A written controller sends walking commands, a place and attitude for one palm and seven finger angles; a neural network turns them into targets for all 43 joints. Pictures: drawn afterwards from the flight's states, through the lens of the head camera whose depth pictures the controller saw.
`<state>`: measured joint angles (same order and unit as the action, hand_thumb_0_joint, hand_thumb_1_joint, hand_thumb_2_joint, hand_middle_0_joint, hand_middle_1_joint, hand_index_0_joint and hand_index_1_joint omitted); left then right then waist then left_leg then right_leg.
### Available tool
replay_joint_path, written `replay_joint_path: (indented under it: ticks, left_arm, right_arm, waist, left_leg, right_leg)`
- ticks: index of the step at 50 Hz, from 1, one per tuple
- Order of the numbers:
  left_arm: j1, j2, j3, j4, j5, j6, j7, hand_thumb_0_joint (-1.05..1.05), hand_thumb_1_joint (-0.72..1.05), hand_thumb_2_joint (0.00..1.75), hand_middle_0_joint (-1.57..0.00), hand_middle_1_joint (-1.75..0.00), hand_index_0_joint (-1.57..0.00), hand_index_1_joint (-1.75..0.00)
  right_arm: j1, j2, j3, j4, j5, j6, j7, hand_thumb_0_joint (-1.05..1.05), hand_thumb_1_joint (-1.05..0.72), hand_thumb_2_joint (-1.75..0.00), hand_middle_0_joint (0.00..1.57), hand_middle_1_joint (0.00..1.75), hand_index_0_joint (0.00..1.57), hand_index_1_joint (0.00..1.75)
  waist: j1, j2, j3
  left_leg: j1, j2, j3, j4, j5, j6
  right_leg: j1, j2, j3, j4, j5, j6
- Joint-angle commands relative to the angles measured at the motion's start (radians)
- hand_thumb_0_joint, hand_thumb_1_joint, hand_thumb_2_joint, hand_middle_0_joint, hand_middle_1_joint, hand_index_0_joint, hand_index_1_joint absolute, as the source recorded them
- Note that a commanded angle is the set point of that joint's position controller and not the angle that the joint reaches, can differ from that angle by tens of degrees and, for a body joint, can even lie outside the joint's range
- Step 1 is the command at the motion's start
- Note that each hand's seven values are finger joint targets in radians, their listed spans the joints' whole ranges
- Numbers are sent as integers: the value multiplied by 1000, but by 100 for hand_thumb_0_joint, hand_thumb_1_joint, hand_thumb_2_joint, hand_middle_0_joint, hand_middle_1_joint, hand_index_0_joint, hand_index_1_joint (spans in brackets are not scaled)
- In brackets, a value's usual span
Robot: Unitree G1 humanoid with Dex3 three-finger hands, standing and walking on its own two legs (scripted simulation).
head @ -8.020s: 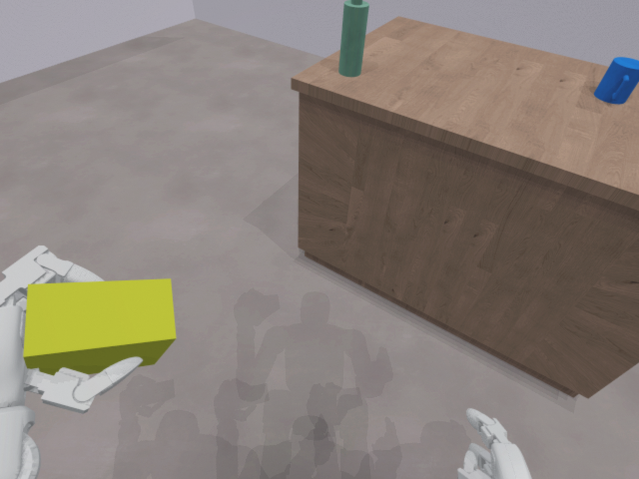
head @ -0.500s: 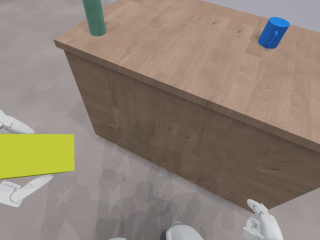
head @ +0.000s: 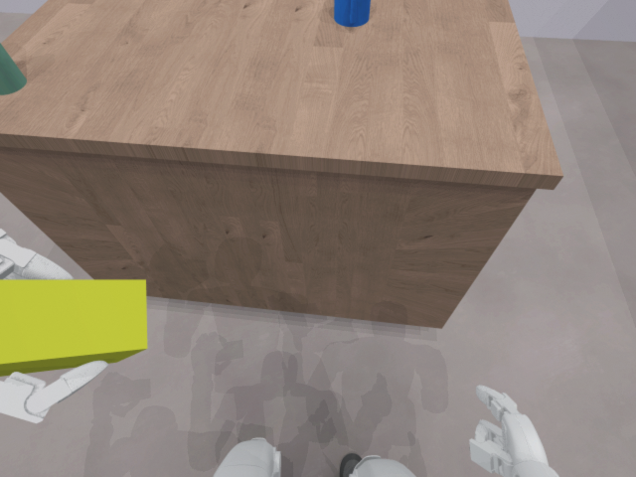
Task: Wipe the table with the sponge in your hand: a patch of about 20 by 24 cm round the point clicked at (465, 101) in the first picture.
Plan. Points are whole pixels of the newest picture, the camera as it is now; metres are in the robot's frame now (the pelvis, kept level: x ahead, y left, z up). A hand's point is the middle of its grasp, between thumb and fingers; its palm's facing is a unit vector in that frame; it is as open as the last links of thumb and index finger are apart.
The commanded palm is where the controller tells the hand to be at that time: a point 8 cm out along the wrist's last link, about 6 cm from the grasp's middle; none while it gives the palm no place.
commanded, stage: turn to face it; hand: left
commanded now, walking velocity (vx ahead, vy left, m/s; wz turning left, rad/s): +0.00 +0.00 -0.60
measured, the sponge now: (83, 327) +0.23 +0.21 +0.15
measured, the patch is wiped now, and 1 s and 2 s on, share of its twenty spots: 0.00 0.00 0.00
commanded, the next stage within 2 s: take the last steps up to it in 0.80 s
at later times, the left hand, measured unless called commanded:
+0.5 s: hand (165, 345) +0.21 +0.13 +0.17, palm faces +0.15 -0.86 -0.49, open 10.1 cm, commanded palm +0.15 +0.19 +0.18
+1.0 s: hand (197, 412) +0.16 +0.10 +0.17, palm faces +0.01 -0.91 -0.42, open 10.1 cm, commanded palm +0.13 +0.14 +0.18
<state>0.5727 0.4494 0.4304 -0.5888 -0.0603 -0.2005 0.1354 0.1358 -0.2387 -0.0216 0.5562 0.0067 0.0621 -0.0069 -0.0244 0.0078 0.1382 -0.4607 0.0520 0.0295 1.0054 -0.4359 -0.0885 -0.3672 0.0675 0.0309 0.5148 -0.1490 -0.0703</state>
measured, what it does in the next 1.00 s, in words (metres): walks backwards, turning right: left foot, then right foot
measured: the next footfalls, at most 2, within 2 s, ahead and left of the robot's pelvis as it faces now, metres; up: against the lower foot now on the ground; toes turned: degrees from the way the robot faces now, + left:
left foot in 0.16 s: +0.01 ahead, +0.14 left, +0.00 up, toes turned -2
right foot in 0.46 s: -0.06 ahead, -0.15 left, +0.00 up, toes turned -22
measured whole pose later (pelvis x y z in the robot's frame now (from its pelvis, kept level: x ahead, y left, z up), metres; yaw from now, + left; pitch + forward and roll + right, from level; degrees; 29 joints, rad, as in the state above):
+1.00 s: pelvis -0.14 -0.03 +0.00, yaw -27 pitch -1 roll -1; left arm 0.49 0.37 0.38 -0.48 -0.01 -0.19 0.15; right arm 0.22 -0.19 -0.01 0.59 0.01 -0.06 -0.04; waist 0.01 -0.01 0.03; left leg -0.26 0.09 0.08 0.56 -0.29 -0.02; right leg -0.41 0.02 -0.04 0.85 -0.43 0.03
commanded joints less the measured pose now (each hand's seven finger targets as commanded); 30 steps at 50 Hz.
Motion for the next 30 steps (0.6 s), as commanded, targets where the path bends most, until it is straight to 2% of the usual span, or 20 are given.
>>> replay_joint_path:
  ticks: [1, 4, 6, 7, 8, 9, 10, 11, 12, 14, 18, 21, 22, 23, 24, 25, 26, 27, 29, 30]
  left_arm:
    - [-13, 130, 127, -170, -14, -46, 34, 0, 10, 130, -120, -160, -120, -160]
    - [-64, 114, 90, -169, -6, -32, 34, 0, 10, 130, -120, -160, -120, -160]
    - [-94, 110, 70, -181, 3, -34, 29, 0, 10, 130, -120, -160, -120, -160]
    - [-112, 116, 66, -184, 5, -41, 25, 0, 10, 130, -120, -160, -120, -160]
    - [-150, 108, 56, -208, 6, -50, 17, 0, 10, 130, -120, -160, -120, -160]
    - [-189, 129, 69, -254, 14, -63, 14, 0, 10, 130, -120, -160, -120, -160]
    - [-223, 140, 72, -269, 38, -70, 18, 0, 10, 130, -120, -160, -120, -160]
    - [-242, 172, 102, -265, 47, -76, 25, 0, 10, 130, -120, -160, -120, -160]
    - [-193, 133, 84, -201, 42, -71, 16, 0, 10, 130, -120, -160, -120, -160]
    - [-260, 85, 18, -236, 32, -60, 10, 0, 10, 130, -120, -160, -120, -160]
    - [-255, 61, -9, -163, 29, -61, 19, 0, 10, 130, -120, -160, -120, -160]
    - [-258, 70, 10, -121, 30, -51, 16, 0, 10, 130, -120, -160, -120, -160]
    - [-260, 81, 23, -124, 31, -53, 16, 0, 10, 130, -120, -160, -120, -160]
    - [-257, 109, 44, -127, 35, -56, 18, 0, 10, 130, -120, -160, -120, -160]
    - [-210, 154, 79, -110, 42, -59, 25, 0, 10, 130, -120, -160, -120, -160]
    - [-197, 204, 136, -128, 26, -66, 36, 0, 10, 130, -120, -160, -120, -160]
    - [-142, 172, 123, -107, 9, -48, 28, 0, 10, 130, -120, -160, -120, -160]
    - [-100, 175, 133, -155, 2, -53, 23, 0, 10, 130, -120, -160, -120, -160]
    - [3, 193, 199, -195, -8, -72, 33, 0, 10, 130, -120, -160, -120, -160]
    - [29, 179, 196, -224, -7, -81, 37, 0, 10, 130, -120, -160, -120, -160]
  right_arm:
    - [-70, -76, -28, -167, 10, -41, -4, 0, -90, -90, 20, 30, 20, 30]
    - [-55, -91, -25, -162, 12, -31, -4, 0, -90, -90, 20, 30, 20, 30]
    - [-33, -92, -25, -160, 10, -30, -5, 0, -90, -90, 20, 30, 20, 30]
    - [-19, -98, -27, -156, 5, -33, -10, 0, -90, -90, 20, 30, 20, 30]
    - [-22, -115, -32, -166, -5, -41, -15, 0, -90, -90, 20, 30, 20, 30]
    - [-42, -125, -35, -178, -8, -51, -23, 0, -90, -90, 20, 30, 20, 30]
    - [-34, -99, -35, -185, -2, -71, -27, 0, -90, -90, 20, 30, 20, 30]
    - [-59, -72, -26, -177, -5, -86, -26, 0, -90, -90, 20, 30, 20, 30]
    - [-39, -81, -39, -174, 1, -89, -17, 0, -90, -90, 20, 30, 20, 30]
    - [-28, -87, -39, -173, 15, -104, 0, 0, -90, -90, 20, 30, 20, 30]
    - [29, -108, -37, -162, 14, -147, 8, 0, -90, -90, 20, 30, 20, 30]
    - [37, -113, -37, -156, 10, -161, 9, 0, -90, -90, 20, 30, 20, 30]
    - [42, -109, -39, -154, 13, -165, 12, 0, -90, -90, 20, 30, 20, 30]
    - [51, -95, -37, -151, 18, -165, 16, 0, -90, -90, 20, 30, 20, 30]
    - [43, -64, -30, -161, 15, -159, 15, 0, -90, -90, 20, 30, 20, 30]
    - [-27, -49, -7, -174, 7, -153, 10, 0, -90, -90, 20, 30, 20, 30]
    - [-31, -59, -27, -165, 23, -140, 6, 0, -90, -90, 20, 30, 20, 30]
    - [-38, -56, -24, -173, 19, -127, 7, 0, -90, -90, 20, 30, 20, 30]
    - [-66, -30, 1, -150, 10, -95, 11, 0, -90, -90, 20, 30, 20, 30]
    - [-72, -29, -2, -152, 10, -87, 8, 0, -90, -90, 20, 30, 20, 30]
  waist:
    - [60, -151, -303]
    - [56, -139, -285]
    - [44, -112, -288]
    - [36, -54, -275]
    - [32, 42, -220]
    - [45, 257, -185]
    - [46, 281, -177]
    - [55, 291, -170]
    - [54, 257, -147]
    - [51, 248, -90]
    - [28, 254, -113]
    - [32, 222, -170]
    - [34, 181, -202]
    - [28, 65, -238]
    - [29, -152, -263]
    - [61, -286, -259]
    - [51, -293, -303]
    - [45, -238, -282]
    - [45, -104, -346]
    - [36, -96, -360]
  left_leg:
    - [46, -1, -20, -180, -49, 15]
    - [154, -20, -12, -332, -41, 33]
    - [295, -21, 6, -503, 17, 54]
    - [379, 9, 0, -590, 22, 78]
    - [411, 129, -117, -685, -27, 133]
    - [407, 310, -261, -765, 41, 199]
    - [328, 413, -294, -761, 199, 261]
    - [176, 407, -225, -770, 139, 259]
    - [110, 376, -146, -761, 97, 251]
    - [142, 315, 20, -721, 152, 206]
    - [208, 299, 53, -632, 384, 148]
    - [237, 283, 91, -486, 427, 108]
    - [227, 263, 106, -409, 397, 90]
    - [203, 212, 129, -278, 311, 63]
    - [23, 99, 139, -97, 10, 21]
    - [-130, 29, 69, 102, -225, 8]
    - [-96, 46, -44, 205, -146, 17]
    - [-122, 57, -68, 240, -90, 14]
    - [-152, 55, -56, 195, -43, 6]
    - [-127, 48, -39, 134, -26, 6]
  right_leg:
    - [208, -288, 380, -192, 84, -108]
    - [119, -263, 403, -220, -71, -88]
    - [33, -220, 383, -206, -147, -38]
    - [-51, -171, 353, -158, -190, -1]
    - [-175, -96, 295, -41, -260, 38]
    - [-265, 0, 144, 244, -320, 76]
    - [-272, -14, 30, 540, -332, 107]
    - [-203, -49, 43, 714, -305, 108]
    - [-169, -65, 40, 761, -277, 112]
    - [-187, -94, -24, 643, -255, 124]
    - [-27, -64, -129, 267, -304, 134]
    - [108, -34, -180, 53, -192, 132]
    - [177, -46, -167, -29, -91, 118]
    - [227, -125, -70, -95, 53, 77]
    - [334, -293, 210, -97, 392, -20]
    - [357, -410, 361, -116, 664, -96]
    - [311, -396, 364, -132, 536, -72]
    - [308, -383, 347, -129, 446, -82]
    - [392, -338, 237, -68, 479, -102]
    - [393, -328, 211, -72, 498, -100]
